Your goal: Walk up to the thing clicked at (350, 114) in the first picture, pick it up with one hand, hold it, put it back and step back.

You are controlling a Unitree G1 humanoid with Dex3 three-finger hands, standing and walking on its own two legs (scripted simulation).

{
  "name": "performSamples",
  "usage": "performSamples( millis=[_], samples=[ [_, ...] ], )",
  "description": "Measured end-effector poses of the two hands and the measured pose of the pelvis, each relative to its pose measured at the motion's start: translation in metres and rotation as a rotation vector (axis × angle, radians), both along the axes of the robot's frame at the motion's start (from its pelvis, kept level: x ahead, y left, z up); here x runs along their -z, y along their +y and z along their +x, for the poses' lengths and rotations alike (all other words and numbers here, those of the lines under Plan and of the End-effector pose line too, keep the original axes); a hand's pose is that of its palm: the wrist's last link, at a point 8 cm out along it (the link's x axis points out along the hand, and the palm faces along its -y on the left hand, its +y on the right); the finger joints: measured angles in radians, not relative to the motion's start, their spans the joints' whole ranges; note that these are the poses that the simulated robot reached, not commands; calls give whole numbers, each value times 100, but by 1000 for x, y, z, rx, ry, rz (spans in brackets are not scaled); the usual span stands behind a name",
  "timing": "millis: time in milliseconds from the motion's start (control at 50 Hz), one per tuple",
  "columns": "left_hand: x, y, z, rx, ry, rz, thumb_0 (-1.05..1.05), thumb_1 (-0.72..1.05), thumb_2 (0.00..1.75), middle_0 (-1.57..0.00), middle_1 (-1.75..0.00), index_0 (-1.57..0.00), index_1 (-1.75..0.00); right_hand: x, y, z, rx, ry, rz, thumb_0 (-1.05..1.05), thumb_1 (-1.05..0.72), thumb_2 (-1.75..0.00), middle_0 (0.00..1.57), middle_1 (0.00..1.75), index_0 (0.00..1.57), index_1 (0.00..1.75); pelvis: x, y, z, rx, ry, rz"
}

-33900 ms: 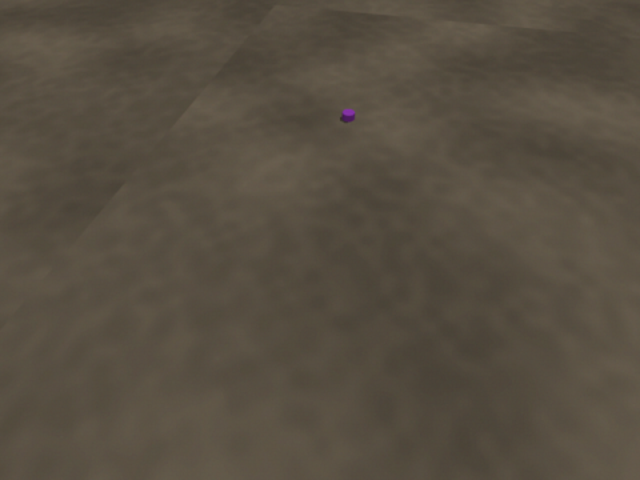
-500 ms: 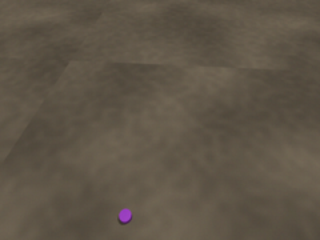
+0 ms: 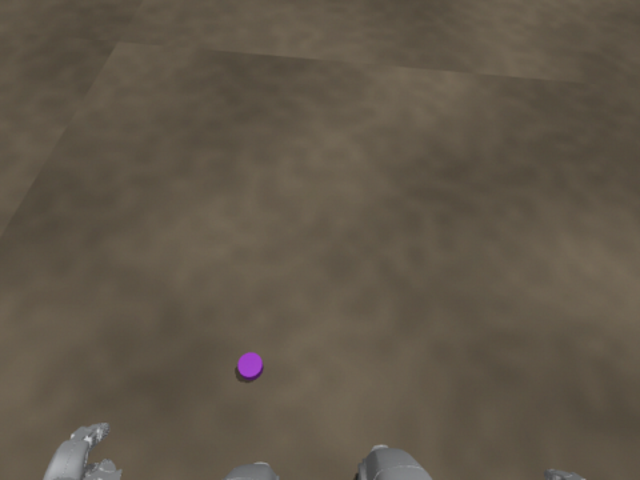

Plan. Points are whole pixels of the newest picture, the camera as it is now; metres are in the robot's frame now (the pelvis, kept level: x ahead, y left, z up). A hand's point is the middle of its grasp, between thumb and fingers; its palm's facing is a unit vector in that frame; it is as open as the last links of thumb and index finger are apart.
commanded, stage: step back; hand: left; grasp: from above
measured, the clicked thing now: (250, 366) +0.44 +0.16 -0.74
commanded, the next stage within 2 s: none
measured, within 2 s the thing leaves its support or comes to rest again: neither
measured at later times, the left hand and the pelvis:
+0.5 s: hand out of the picture +0.00 +0.25 -0.13, palm faces -0.08 -0.91 -0.40, open 7.4 cm; pelvis -0.11 -0.01 +0.00, yaw -5 degrees
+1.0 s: hand out of the picture -0.16 +0.28 -0.15, palm faces -0.02 -0.94 -0.35, open 7.4 cm; pelvis -0.26 +0.02 +0.01, yaw -2 degrees
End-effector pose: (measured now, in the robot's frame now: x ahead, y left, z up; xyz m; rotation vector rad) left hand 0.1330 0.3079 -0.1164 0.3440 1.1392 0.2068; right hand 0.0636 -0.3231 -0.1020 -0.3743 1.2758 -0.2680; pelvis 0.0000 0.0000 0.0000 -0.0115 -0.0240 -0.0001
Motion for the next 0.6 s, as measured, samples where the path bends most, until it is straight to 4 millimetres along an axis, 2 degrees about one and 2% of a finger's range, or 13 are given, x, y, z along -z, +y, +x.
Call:
performSamples(
  millis=[100, 260, 380, 440, 520, 600],
  samples=[
    [-1, 2, -6, 16, -5, -7, 1, 91, 90, -20, -30, -20, -30, -9, 18, -31, 1, 37, 2, 0, -91, -90, 20, 29, 20, 30, -9, 6, -18, 5, 5, -14],
    [-2, -3, -52, 64, 59, -6, 1, 91, 90, -20, -30, -20, -30, -6, 26, -45, 22, -74, 19, 0, -90, -90, 20, 30, 20, 30, -9, 9, -48, 60, -2, -6],
    [-3, -11, -86, 83, 41, 27, 1, 91, 90, -20, -30, -20, -30, 11, 15, -63, 19, -144, 55, 0, -90, -90, 20, 30, 20, 31, 5, -3, -81, 92, -25, 14],
    [-12, -19, -111, 77, 26, 30, 1, 91, 90, -20, -30, -20, -30, 18, 6, -77, 33, -148, 70, 0, -90, -90, 20, 30, 20, 30, 4, -8, -98, 70, -42, -22],
    [-28, -20, -143, 54, 19, 38, 1, 90, 90, -21, -30, -20, -30, 10, 2, -100, 36, -131, 80, 0, -90, -90, 20, 30, 20, 30, -6, -10, -115, 83, -37, 35],
    [-36, -14, -158, 44, -3, 51, 1, 90, 90, -21, -30, -21, -30, 5, -1, -130, 21, -97, 58, 0, -90, -90, 20, 30, 20, 30, -11, -6, -136, 61, -8, 35]
  ],
)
